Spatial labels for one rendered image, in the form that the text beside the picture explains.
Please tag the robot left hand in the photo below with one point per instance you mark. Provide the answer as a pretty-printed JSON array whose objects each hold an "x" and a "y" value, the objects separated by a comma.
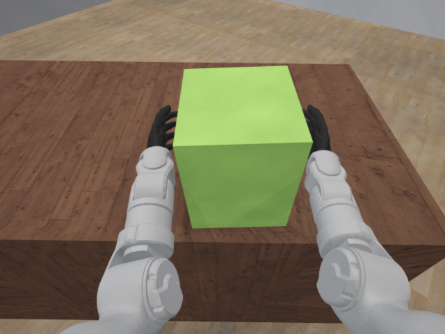
[{"x": 157, "y": 136}]

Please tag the pedestal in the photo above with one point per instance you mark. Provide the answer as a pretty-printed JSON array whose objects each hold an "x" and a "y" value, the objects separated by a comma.
[{"x": 71, "y": 135}]

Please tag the carton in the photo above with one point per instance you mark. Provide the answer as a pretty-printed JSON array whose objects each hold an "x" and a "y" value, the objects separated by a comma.
[{"x": 241, "y": 145}]

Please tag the left robot forearm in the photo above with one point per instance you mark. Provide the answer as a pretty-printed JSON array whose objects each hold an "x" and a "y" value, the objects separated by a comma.
[{"x": 147, "y": 232}]

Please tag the robot right hand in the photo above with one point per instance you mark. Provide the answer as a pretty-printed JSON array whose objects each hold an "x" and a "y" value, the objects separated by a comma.
[{"x": 318, "y": 129}]

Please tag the right robot forearm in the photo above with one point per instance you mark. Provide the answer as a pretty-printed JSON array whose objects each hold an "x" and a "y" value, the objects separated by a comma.
[{"x": 336, "y": 214}]

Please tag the right robot upper arm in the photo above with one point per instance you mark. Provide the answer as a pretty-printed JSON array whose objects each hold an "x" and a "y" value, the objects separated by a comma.
[{"x": 370, "y": 294}]

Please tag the left robot upper arm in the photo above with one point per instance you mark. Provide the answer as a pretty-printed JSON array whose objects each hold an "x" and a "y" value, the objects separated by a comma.
[{"x": 136, "y": 297}]

